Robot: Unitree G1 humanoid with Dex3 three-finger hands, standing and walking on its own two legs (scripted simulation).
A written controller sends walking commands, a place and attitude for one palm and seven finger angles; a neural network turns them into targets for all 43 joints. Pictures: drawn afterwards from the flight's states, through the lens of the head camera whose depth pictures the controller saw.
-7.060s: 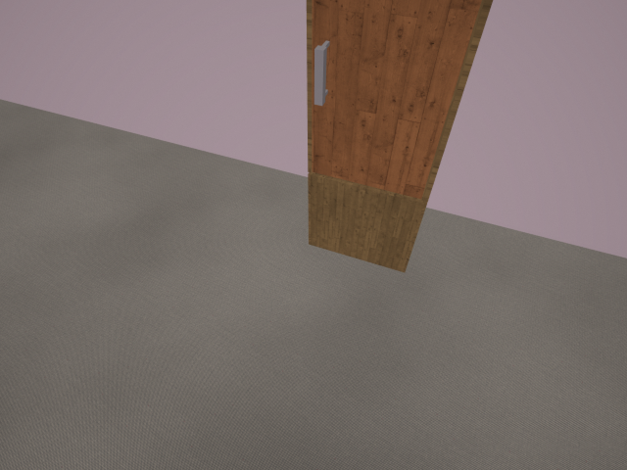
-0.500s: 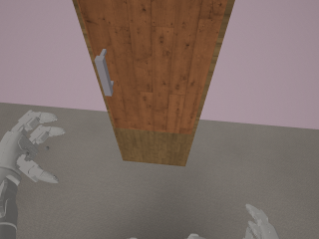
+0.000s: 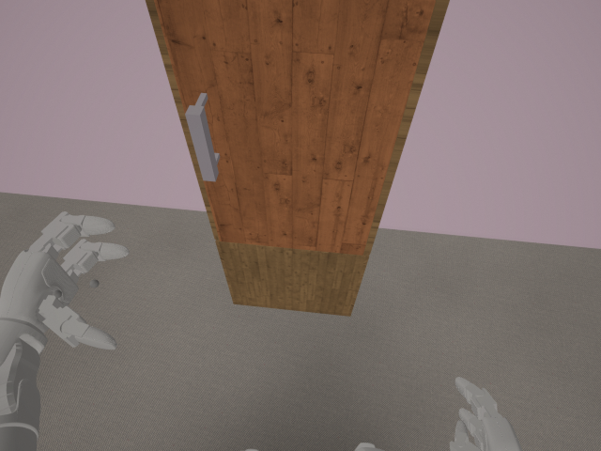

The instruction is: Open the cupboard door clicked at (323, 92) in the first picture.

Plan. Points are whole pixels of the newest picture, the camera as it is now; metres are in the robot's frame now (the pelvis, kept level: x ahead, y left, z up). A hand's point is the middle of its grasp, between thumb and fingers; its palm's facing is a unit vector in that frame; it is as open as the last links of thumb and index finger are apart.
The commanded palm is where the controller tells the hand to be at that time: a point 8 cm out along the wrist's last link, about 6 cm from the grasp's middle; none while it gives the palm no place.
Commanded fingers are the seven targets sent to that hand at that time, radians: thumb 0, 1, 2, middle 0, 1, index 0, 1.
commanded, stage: move the hooked fingers beside the handle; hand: left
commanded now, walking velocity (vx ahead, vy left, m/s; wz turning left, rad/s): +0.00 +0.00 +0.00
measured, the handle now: (206, 138) +0.59 +0.21 +0.05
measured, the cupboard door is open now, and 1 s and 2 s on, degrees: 0 0 0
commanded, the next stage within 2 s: none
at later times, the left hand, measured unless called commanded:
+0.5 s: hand (124, 231) +0.37 +0.27 +0.07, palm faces -0.04 -1.00 -0.02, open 14.0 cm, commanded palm +0.35 +0.32 +0.07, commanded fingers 0.00 -0.50 0.30 -0.30 -1.20 -0.30 -1.20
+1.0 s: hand (142, 187) +0.45 +0.27 +0.07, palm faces -0.04 -1.00 -0.01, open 14.0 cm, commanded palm +0.43 +0.32 +0.07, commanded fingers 0.00 -0.50 0.30 -0.30 -1.20 -0.30 -1.20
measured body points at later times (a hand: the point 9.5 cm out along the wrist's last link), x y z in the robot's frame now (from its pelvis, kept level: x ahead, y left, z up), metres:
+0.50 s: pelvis +0.00 +0.00 -0.01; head +0.07 +0.01 +0.44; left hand +0.36 +0.32 +0.08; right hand +0.10 -0.26 -0.10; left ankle -0.02 +0.10 -0.70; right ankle +0.04 -0.12 -0.70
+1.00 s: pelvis -0.01 +0.00 -0.02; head +0.11 +0.02 +0.42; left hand +0.45 +0.32 +0.08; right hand +0.04 -0.28 -0.12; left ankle -0.02 +0.10 -0.70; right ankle +0.04 -0.12 -0.70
